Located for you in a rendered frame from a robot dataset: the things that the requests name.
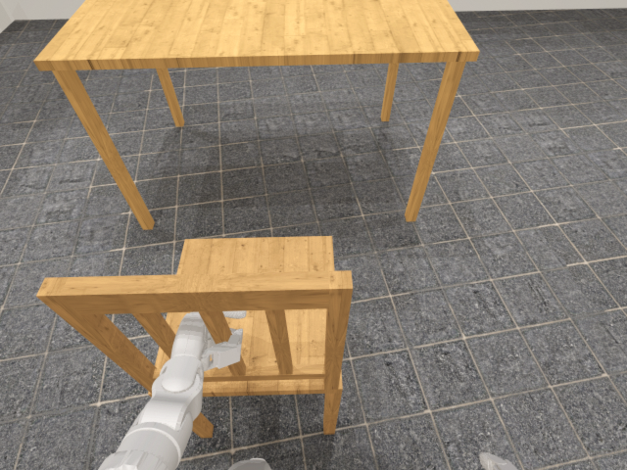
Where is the table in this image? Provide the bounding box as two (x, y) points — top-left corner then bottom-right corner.
(34, 0), (480, 230)

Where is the robot left hand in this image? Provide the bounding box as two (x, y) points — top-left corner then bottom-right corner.
(170, 310), (247, 371)

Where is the left robot forearm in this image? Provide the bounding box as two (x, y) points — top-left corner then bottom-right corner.
(98, 355), (204, 470)

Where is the chair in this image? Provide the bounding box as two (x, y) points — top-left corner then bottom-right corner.
(36, 236), (353, 438)

